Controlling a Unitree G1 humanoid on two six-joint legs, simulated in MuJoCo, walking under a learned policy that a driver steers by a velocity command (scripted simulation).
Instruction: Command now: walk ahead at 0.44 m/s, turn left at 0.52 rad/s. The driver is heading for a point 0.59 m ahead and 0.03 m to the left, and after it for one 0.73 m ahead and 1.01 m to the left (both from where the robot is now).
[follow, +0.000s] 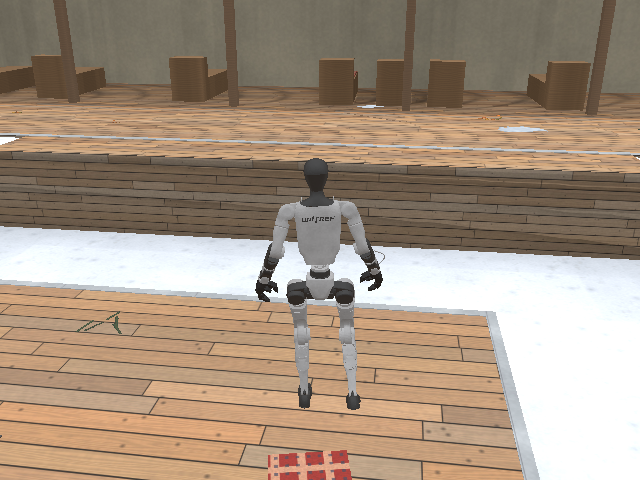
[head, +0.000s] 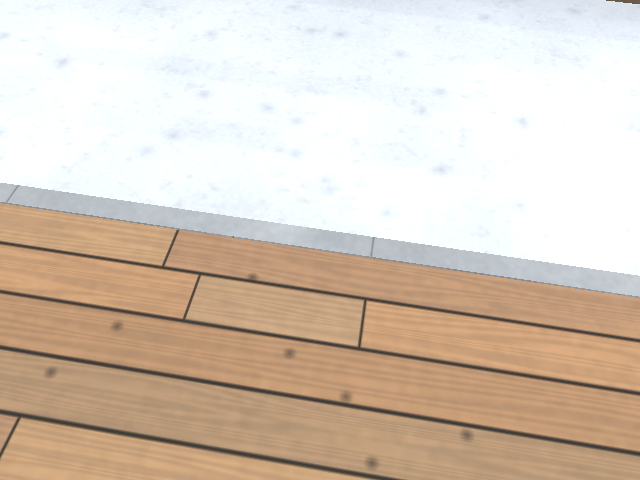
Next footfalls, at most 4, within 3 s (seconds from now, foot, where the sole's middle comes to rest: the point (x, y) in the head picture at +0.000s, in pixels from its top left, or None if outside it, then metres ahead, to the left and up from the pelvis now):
0.36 right None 0.40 -0.09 -0.76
0.84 left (214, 449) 0.54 0.23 -0.76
1.30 right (305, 409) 0.63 0.05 -0.76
1.74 left None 0.41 0.20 -0.76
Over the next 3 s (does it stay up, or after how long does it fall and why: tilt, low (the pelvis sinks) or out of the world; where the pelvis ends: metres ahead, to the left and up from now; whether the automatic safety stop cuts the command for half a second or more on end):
stays up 0.43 0.15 0.02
